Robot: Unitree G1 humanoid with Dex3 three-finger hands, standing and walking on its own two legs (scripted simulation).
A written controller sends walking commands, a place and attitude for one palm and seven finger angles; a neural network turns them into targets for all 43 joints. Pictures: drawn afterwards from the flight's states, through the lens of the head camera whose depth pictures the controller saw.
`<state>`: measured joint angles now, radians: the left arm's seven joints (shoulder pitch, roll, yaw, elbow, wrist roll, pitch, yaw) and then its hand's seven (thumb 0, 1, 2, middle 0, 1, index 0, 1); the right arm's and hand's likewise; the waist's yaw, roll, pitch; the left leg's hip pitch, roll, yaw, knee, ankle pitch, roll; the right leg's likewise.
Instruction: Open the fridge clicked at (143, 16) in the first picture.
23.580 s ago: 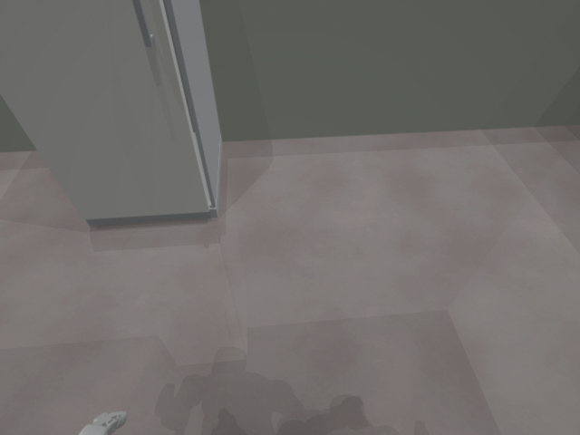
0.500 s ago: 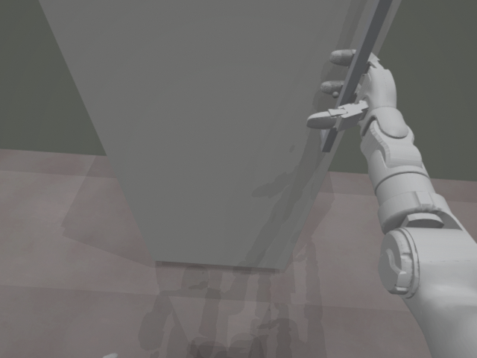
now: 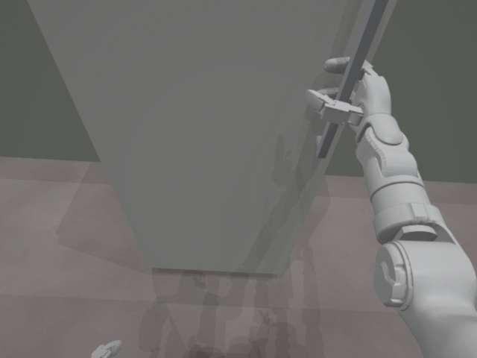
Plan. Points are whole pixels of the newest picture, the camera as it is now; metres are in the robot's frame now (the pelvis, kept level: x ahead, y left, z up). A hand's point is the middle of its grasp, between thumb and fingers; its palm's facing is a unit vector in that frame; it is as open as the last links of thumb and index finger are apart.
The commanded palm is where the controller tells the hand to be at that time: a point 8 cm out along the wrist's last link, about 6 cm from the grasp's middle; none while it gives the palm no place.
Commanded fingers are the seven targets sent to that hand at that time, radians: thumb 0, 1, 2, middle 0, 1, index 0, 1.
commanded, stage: grip the handle and tug to test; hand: right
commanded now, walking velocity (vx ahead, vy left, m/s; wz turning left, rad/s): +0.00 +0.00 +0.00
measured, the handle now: (355, 49) +0.52 -0.10 +0.27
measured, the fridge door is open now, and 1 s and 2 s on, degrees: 0 0 12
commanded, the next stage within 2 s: pull the door a little, standing still in 0.90 s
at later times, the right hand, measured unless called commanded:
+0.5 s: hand (332, 103) +0.47 -0.08 +0.21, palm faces -0.09 +1.00 +0.02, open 5.0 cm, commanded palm +0.45 -0.14 +0.21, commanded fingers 0.00 -0.90 -0.90 0.45 1.40 0.45 1.40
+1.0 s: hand (333, 106) +0.46 -0.08 +0.21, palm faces -0.09 +1.00 +0.02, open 5.6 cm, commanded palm +0.43 -0.14 +0.21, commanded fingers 0.00 -0.90 -0.90 0.45 1.40 0.45 1.40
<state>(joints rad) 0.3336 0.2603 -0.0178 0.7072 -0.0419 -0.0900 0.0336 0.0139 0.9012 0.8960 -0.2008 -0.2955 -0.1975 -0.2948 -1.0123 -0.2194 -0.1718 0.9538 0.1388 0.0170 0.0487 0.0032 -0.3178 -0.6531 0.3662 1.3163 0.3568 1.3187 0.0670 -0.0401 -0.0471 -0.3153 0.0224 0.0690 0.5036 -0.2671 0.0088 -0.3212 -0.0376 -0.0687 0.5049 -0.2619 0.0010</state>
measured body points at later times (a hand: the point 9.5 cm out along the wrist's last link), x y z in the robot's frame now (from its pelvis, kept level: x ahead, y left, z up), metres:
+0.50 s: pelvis +0.00 +0.00 +0.00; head +0.02 +0.02 +0.45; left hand +0.07 +0.26 -0.12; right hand +0.47 -0.13 +0.21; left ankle -0.01 +0.11 -0.74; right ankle -0.01 -0.12 -0.74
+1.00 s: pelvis +0.02 +0.00 +0.01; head +0.02 +0.02 +0.45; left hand +0.12 +0.25 -0.11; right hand +0.46 -0.13 +0.21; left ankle -0.01 +0.11 -0.74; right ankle -0.01 -0.12 -0.74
